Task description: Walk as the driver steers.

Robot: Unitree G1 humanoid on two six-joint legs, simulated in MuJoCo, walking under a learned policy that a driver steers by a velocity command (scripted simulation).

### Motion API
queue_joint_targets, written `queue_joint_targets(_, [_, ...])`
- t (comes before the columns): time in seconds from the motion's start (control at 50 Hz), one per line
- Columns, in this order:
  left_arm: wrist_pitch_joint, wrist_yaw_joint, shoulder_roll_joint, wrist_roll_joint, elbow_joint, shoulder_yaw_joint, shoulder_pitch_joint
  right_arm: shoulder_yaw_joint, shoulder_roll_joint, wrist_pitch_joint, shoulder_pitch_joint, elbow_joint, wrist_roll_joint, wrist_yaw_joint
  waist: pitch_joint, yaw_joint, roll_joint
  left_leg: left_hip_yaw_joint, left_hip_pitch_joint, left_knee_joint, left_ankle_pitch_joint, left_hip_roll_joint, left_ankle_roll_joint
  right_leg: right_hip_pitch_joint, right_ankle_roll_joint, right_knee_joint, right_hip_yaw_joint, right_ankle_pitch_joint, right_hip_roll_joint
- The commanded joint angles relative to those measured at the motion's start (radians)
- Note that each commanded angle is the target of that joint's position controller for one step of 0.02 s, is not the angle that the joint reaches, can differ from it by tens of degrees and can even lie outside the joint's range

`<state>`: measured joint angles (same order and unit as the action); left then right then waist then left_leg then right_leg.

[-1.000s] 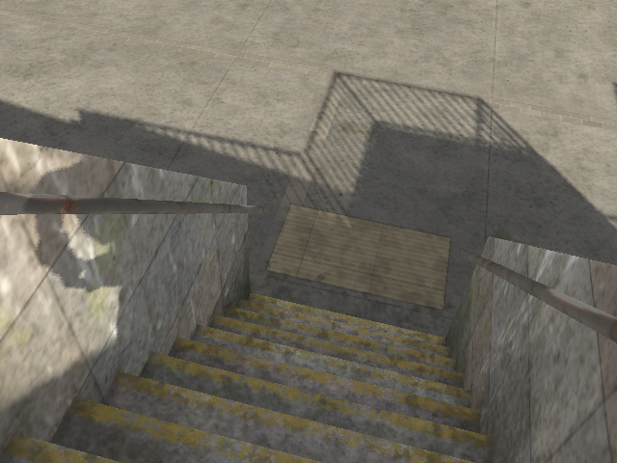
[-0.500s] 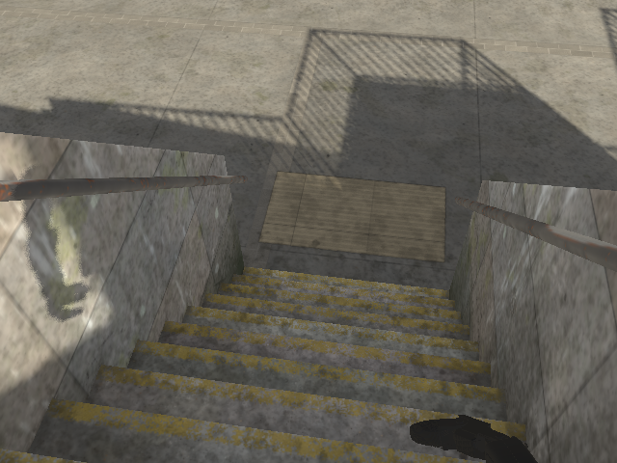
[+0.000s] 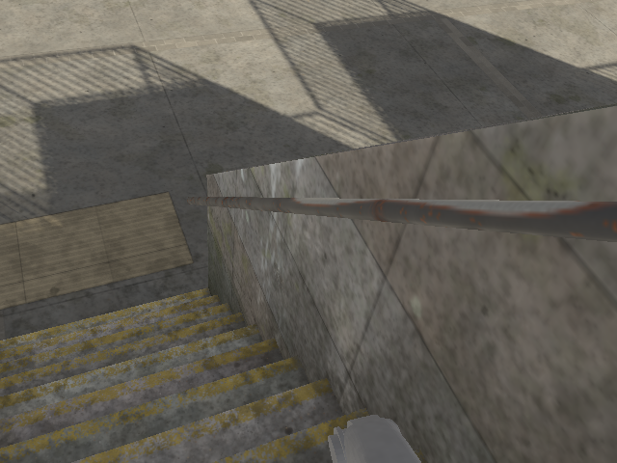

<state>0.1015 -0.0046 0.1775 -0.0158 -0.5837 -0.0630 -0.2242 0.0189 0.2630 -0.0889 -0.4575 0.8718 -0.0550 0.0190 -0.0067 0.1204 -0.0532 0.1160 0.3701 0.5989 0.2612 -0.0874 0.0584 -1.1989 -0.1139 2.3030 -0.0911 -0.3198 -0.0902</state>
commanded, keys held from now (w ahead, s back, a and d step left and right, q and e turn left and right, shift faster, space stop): q+shift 0.78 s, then shift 0.02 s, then e+shift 0.12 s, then w+e+shift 0.08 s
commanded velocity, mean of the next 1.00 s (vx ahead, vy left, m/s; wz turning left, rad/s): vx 0.01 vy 0.00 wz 0.65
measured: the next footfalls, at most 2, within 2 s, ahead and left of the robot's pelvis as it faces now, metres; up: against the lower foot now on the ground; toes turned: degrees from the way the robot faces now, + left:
right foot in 0.34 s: -0.02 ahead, -0.19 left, +0.22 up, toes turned +11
left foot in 0.96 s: +0.00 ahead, +0.17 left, +0.17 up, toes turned +44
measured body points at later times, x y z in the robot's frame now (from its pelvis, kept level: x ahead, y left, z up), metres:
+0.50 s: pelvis -0.05 -0.12 +0.08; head -0.03 -0.09 +0.53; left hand -0.05 +0.14 -0.03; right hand +0.21 -0.30 +0.00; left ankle +0.09 +0.09 -0.54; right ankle -0.06 -0.20 -0.51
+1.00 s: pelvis -0.04 -0.07 +0.13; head +0.00 -0.01 +0.57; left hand -0.30 -0.02 +0.00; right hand +0.26 -0.04 +0.02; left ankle +0.00 +0.16 -0.55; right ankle -0.06 -0.20 -0.51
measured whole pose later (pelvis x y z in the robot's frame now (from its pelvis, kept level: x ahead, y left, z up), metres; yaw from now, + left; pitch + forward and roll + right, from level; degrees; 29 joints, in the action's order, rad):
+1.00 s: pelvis -0.04 -0.07 +0.13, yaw +38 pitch +1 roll +2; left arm -0.11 -0.02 0.19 -0.13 -1.14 0.00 -0.55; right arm -0.03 0.15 0.02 0.06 0.73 -0.09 -0.09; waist -0.14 -0.18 -0.05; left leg 0.05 0.70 0.76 -0.56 -0.05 0.14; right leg -0.36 -0.06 1.21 0.33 -0.81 0.32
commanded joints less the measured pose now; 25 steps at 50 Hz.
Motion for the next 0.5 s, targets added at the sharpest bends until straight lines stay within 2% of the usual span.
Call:
queue_joint_targets(0.02, [-0.048, -0.03, 0.069, -0.021, 0.169, 0.013, 0.019, -0.06, 0.311, -0.023, -0.034, -0.054, -0.055, -0.033, -0.042, -0.031, 0.338, -0.468, -0.281, -0.266, -0.354, -0.293, 0.262, -0.327, 0.016, 0.147, -0.01, 0.039, 0.054])
queue_joint_targets(0.04, [-0.047, -0.026, 0.057, -0.014, 0.171, 0.003, 0.044, -0.059, 0.281, -0.023, -0.063, -0.042, -0.066, -0.032, 0.006, -0.006, 0.25, -0.508, -0.351, -0.243, -0.307, -0.309, 0.253, -0.397, 0.02, 0.162, -0.022, 0.04, 0.065])
queue_joint_targets(0.06, [-0.049, -0.015, 0.023, -0.023, 0.184, -0.012, 0.06, -0.051, 0.227, -0.021, -0.141, -0.003, -0.077, -0.026, 0.017, 0.017, 0.198, -0.521, -0.392, -0.223, -0.318, -0.299, 0.249, -0.42, 0.031, 0.123, -0.021, 0.035, 0.092])
queue_joint_targets(0.08, [-0.051, -0.005, 0.019, -0.017, 0.205, -0.018, 0.068, -0.051, 0.238, -0.014, -0.138, -0.009, -0.065, -0.033, 0.044, -0.019, 0.16, -0.507, -0.304, -0.259, -0.397, -0.281, 0.277, -0.297, 0.05, 0.088, 0.073, -0.074, 0.104])
queue_joint_targets(0.1, [-0.054, -0.006, 0.017, -0.007, 0.232, -0.021, 0.087, -0.047, 0.228, -0.023, -0.13, -0.011, -0.059, -0.033, 0.041, -0.055, 0.164, -0.483, -0.215, -0.271, -0.364, -0.256, 0.24, -0.188, 0.07, -0.003, 0.117, -0.13, 0.131])
queue_joint_targets(0.12, [-0.055, -0.007, 0.02, -0.008, 0.242, -0.018, 0.092, -0.052, 0.238, -0.028, -0.141, -0.011, -0.055, -0.023, 0.048, -0.067, 0.204, -0.462, -0.139, -0.269, -0.315, -0.196, 0.207, -0.104, 0.093, -0.034, 0.183, -0.177, 0.123])
queue_joint_targets(0.14, [-0.062, -0.01, 0.037, -0.01, 0.254, -0.009, 0.11, -0.064, 0.25, -0.035, -0.128, -0.024, -0.036, -0.014, 0.057, -0.068, 0.237, -0.444, -0.081, -0.285, -0.234, -0.158, 0.179, 0.001, 0.121, -0.131, 0.225, -0.262, 0.106])
queue_joint_targets(0.16, [-0.063, -0.023, 0.043, -0.005, 0.277, -0.004, 0.143, -0.066, 0.26, -0.038, -0.149, -0.013, -0.058, -0.006, 0.078, -0.057, 0.241, -0.448, -0.064, -0.323, -0.197, -0.165, 0.177, 0.077, 0.151, -0.203, 0.26, -0.348, 0.083])
queue_joint_targets(0.18, [-0.068, -0.016, 0.002, -0.007, 0.279, -0.019, 0.155, -0.058, 0.191, -0.046, -0.239, 0.034, -0.08, 0.015, 0.057, 0.002, 0.278, -0.523, -0.224, -0.267, -0.178, -0.206, 0.13, -0.08, 0.15, -0.232, 0.116, -0.202, 0.128])
queue_joint_targets(0.2, [-0.07, -0.015, -0.023, -0.017, 0.277, -0.029, 0.148, -0.061, 0.173, -0.042, -0.242, 0.029, -0.069, 0.019, 0.075, 0.018, 0.262, -0.549, -0.357, -0.266, -0.192, -0.244, 0.158, -0.183, 0.136, -0.244, 0.089, -0.197, 0.133])
queue_joint_targets(0.22, [-0.072, -0.028, 0.033, -0.011, 0.293, -0.002, 0.153, -0.081, 0.255, -0.036, -0.178, -0.024, -0.039, 0.006, 0.111, -0.037, 0.237, -0.518, -0.187, -0.345, -0.233, -0.234, 0.21, 0.039, 0.171, -0.26, 0.237, -0.432, 0.069])
queue_joint_targets(0.24, [-0.065, -0.042, 0.078, 0.011, 0.317, 0.015, 0.191, -0.091, 0.304, -0.034, -0.137, -0.037, -0.052, -0.001, 0.101, -0.047, 0.242, -0.513, -0.065, -0.418, -0.222, -0.238, 0.218, 0.179, 0.195, -0.329, 0.292, -0.495, 0.034])
queue_joint_targets(0.26, [-0.06, -0.043, 0.103, 0.015, 0.32, 0.026, 0.203, -0.09, 0.294, -0.036, -0.093, -0.049, -0.066, -0.004, 0.112, -0.058, 0.245, -0.512, -0.008, -0.453, -0.245, -0.238, 0.22, 0.273, 0.216, -0.397, 0.294, -0.498, 0.008])
queue_joint_targets(0.28, [-0.069, -0.033, 0.104, 0.019, 0.315, 0.026, 0.174, -0.09, 0.282, -0.041, -0.099, -0.062, -0.06, -0.003, 0.116, -0.074, 0.277, -0.495, -0.006, -0.459, -0.267, -0.239, 0.214, 0.321, 0.236, -0.481, 0.275, -0.541, -0.006])
queue_joint_targets(0.3, [-0.082, -0.03, 0.097, 0.022, 0.317, 0.027, 0.148, -0.089, 0.274, -0.039, -0.074, -0.08, -0.063, -0.005, 0.136, -0.093, 0.294, -0.502, 0.002, -0.468, -0.333, -0.261, 0.234, 0.389, 0.264, -0.604, 0.259, -0.57, -0.023])
queue_joint_targets(0.32, [-0.086, -0.027, 0.113, 0.03, 0.321, 0.038, 0.116, -0.09, 0.263, -0.034, -0.013, -0.097, -0.069, -0.011, 0.195, -0.123, 0.256, -0.523, 0.034, -0.479, -0.367, -0.28, 0.263, 0.518, 0.288, -0.786, 0.22, -0.56, -0.035])
queue_joint_targets(0.34, [-0.095, -0.018, 0.136, 0.031, 0.292, 0.055, 0.037, -0.082, 0.253, -0.027, 0.084, -0.14, -0.051, -0.023, 0.279, -0.183, 0.188, -0.515, 0.146, -0.416, -0.396, -0.261, 0.271, 0.749, 0.322, -0.96, 0.098, -0.464, -0.019])
queue_joint_targets(0.36, [-0.123, 0.022, 0.211, 0.024, 0.254, 0.083, -0.127, -0.052, 0.139, -0.017, 0.139, -0.199, -0.052, -0.033, 0.38, -0.225, -0.101, -0.359, 0.431, -0.017, -0.036, -0.057, 0.106, 1.06, 0.559, -1.282, -0.489, 0.239, 0.243])
queue_joint_targets(0.38, [-0.109, 0.01, 0.185, -0.102, 0.146, 0.074, -0.402, 0.02, -0.016, -0.021, 0.354, -0.321, -0.04, -0.018, 0.105, -0.396, -0.041, -0.548, 1.161, 0.098, 0.368, 0.245, -0.072, 1.297, 0.716, -1.625, -1.141, 0.517, 0.526])
queue_joint_targets(0.4, [-0.105, -0.03, 0.159, -0.117, 0.13, 0.054, -0.461, 0.059, -0.089, -0.017, 0.466, -0.359, -0.028, -0.006, -0.02, -0.465, -0.049, -0.802, 1.388, 0.121, 0.267, 0.21, -0.151, 1.333, 0.722, -1.669, -1.225, 0.467, 0.621])
queue_joint_targets(0.42, [-0.11, -0.049, 0.134, -0.093, 0.114, 0.049, -0.402, 0.059, -0.058, -0.017, 0.48, -0.34, -0.018, -0.001, -0.016, -0.429, -0.096, -0.792, 1.379, 0.159, 0.121, 0.153, -0.193, 1.208, 0.718, -1.616, -1.1, 0.239, 0.569])
queue_joint_targets(0.44, [-0.113, -0.056, 0.11, -0.091, 0.099, 0.054, -0.274, 0.04, 0.014, -0.01, 0.427, -0.308, -0.018, 0.002, 0.067, -0.32, -0.071, -0.671, 1.253, 0.263, 0.034, 0.168, -0.212, 1.071, 0.65, -1.547, -0.806, 0.107, 0.462])
queue_joint_targets(0.46, [-0.133, -0.063, 0.122, -0.108, 0.082, 0.061, -0.109, 0.029, 0.076, 0.017, 0.234, -0.264, -0.037, 0.007, 0.111, -0.178, -0.1, -0.493, 1.026, 0.504, -0.03, 0.184, -0.238, 0.797, 0.571, -1.539, -0.513, 0.063, 0.414])
queue_joint_targets(0.48, [-0.144, -0.064, 0.121, -0.097, 0.072, 0.07, 0.006, 0.01, 0.124, 0.073, 0.09, -0.204, -0.095, -0.013, 0.131, -0.086, -0.045, -0.327, 0.82, 0.743, -0.137, 0.21, -0.236, 0.5, 0.509, -1.555, -0.324, -0.081, 0.366])
queue_joint_targets(0.5, [-0.16, -0.058, 0.105, -0.088, 0.057, 0.063, 0.099, -0.009, 0.15, 0.119, 0.048, -0.192, -0.12, -0.04, 0.089, -0.026, 0.013, -0.254, 0.699, 0.913, -0.218, 0.206, -0.212, 0.318, 0.462, -1.613, -0.23, -0.15, 0.365])
Keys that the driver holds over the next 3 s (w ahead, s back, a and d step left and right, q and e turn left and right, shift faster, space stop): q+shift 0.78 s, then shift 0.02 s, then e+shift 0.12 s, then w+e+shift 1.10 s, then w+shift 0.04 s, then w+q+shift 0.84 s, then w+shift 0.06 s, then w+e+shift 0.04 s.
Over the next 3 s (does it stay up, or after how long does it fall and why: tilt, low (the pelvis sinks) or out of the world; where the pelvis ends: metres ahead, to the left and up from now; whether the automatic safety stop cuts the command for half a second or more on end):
stays up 0.80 0.36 -0.80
